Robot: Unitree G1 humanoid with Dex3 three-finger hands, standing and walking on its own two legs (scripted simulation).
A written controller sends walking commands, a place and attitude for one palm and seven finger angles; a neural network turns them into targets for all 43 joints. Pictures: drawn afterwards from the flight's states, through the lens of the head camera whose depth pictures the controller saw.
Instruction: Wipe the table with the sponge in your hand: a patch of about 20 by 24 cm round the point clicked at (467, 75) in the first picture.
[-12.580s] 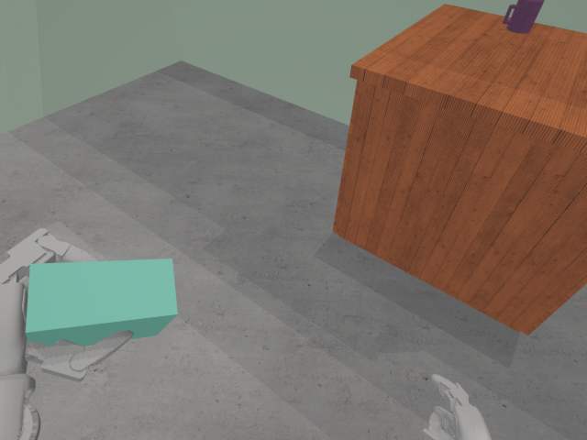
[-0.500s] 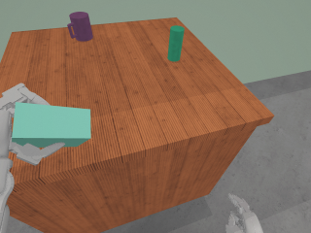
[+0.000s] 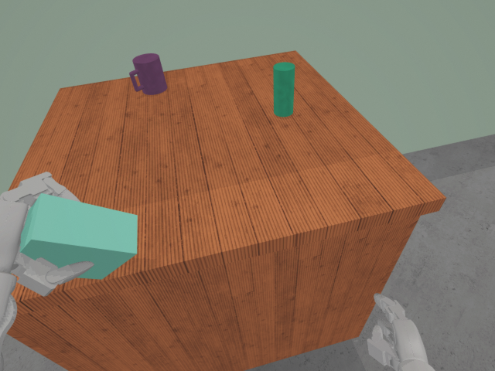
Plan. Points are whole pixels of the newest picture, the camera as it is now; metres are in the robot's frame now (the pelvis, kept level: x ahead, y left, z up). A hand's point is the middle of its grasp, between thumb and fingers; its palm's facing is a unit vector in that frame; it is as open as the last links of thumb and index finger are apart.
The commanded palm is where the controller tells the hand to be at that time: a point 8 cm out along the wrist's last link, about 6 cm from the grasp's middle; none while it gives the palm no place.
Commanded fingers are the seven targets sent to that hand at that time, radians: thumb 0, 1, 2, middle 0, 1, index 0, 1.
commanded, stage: turn the palm down, sponge in hand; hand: left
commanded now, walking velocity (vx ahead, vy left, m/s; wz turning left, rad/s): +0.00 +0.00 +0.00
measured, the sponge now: (91, 243) +0.22 +0.26 +0.15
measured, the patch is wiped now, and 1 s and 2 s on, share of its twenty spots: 0.00 0.00 0.00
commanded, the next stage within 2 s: move the sponge above the wiping area in 1.62 s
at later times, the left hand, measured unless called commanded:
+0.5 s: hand (53, 219) +0.21 +0.28 +0.21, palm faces +0.32 -0.37 -0.87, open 9.9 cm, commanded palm +0.18 +0.29 +0.27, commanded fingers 0.00 0.10 1.30 -1.20 -1.60 -1.20 -1.60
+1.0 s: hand (24, 194) +0.22 +0.31 +0.24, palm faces +0.29 -0.14 -0.95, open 9.9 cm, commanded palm +0.17 +0.30 +0.31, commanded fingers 0.00 0.10 1.30 -1.20 -1.60 -1.20 -1.60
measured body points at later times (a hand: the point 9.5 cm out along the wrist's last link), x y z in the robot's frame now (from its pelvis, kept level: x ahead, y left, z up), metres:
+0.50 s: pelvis -0.01 +0.00 +0.00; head -0.03 -0.04 +0.45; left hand +0.19 +0.29 +0.25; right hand +0.22 -0.22 -0.08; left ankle +0.03 +0.14 -0.73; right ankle +0.01 -0.07 -0.73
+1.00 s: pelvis -0.02 +0.02 +0.01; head -0.06 -0.03 +0.45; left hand +0.20 +0.31 +0.29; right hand +0.26 -0.15 -0.04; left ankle +0.03 +0.14 -0.73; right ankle +0.02 -0.07 -0.73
